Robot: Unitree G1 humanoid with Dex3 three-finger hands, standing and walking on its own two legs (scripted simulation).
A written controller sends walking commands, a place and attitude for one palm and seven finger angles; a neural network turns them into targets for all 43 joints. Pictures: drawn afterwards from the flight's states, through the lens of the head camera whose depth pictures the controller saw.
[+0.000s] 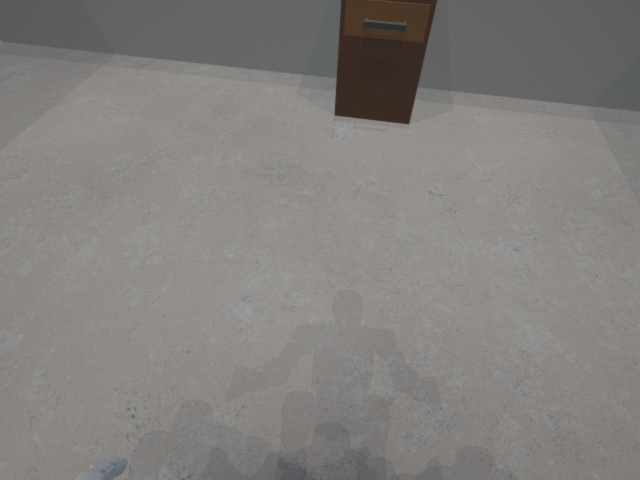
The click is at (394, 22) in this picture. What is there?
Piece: drawer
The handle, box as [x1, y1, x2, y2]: [363, 18, 406, 30]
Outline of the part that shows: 363,26 404,30 406,23 405,21 402,23 368,20 367,18 365,18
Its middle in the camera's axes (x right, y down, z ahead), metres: +0.30 -1.02 +1.83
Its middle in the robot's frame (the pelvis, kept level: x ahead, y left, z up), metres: +2.05 -0.21 -0.23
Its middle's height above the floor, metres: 0.54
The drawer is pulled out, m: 0.00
